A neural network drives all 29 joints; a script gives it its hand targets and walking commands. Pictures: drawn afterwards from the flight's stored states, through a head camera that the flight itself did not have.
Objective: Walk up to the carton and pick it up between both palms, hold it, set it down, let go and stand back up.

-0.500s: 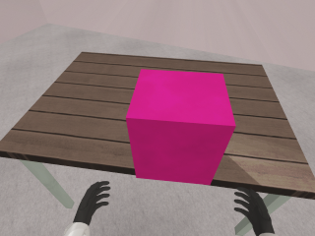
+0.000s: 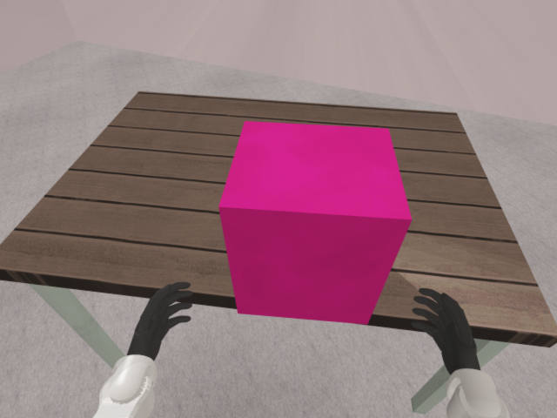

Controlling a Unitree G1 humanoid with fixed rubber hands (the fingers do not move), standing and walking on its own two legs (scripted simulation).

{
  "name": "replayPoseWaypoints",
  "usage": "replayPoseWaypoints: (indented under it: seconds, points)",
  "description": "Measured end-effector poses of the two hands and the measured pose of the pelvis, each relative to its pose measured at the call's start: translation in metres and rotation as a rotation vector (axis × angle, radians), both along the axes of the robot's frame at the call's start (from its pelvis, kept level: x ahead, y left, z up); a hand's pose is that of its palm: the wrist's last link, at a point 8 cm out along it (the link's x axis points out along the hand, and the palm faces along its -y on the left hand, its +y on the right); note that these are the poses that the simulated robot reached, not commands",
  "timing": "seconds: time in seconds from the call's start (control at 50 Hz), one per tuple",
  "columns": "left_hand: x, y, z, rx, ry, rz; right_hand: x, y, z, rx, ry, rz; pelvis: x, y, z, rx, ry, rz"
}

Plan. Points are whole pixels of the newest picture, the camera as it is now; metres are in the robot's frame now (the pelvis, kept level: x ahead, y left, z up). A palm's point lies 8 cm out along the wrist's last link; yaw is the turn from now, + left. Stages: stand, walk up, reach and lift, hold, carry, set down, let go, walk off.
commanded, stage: reach and lift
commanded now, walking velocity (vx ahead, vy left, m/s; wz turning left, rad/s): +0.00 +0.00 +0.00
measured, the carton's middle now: (308, 226) +0.44 -0.02 +0.03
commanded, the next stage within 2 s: none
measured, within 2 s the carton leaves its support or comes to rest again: neither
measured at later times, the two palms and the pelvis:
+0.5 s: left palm (147, 268) +0.31 +0.21 +0.08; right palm (463, 280) +0.31 -0.23 +0.07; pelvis -0.01 +0.00 +0.01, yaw -1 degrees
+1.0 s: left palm (150, 198) +0.38 +0.21 +0.15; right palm (472, 217) +0.36 -0.24 +0.14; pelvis -0.01 -0.01 +0.01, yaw -1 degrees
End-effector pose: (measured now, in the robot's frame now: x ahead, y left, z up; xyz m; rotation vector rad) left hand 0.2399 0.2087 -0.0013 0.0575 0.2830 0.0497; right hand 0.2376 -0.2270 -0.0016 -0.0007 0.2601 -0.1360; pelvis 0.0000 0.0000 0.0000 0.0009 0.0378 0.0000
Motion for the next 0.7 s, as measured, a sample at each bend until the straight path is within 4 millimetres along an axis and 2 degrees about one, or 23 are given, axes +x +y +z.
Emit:
replayPoseWaypoints:
  seconds: [0.2, 0.46, 0.7]
  points:
    - [0.037, 0.0, 0.035, -0.001, -0.032, -0.014, 0.035, 0.001, 0.032, 0.011, -0.01, 0.013, -0.003, 0.002, 0.003, -0.003, 0.002, -0.003]
    - [0.065, 0.002, 0.074, -0.021, -0.015, -0.003, 0.066, -0.003, 0.07, -0.002, 0.0, -0.009, -0.008, 0.003, 0.005, -0.005, -0.008, -0.02]
    - [0.099, 0.0, 0.107, -0.025, -0.006, -0.002, 0.094, -0.008, 0.1, -0.004, 0.004, -0.016, -0.012, 0.0, 0.006, -0.004, 0.011, -0.023]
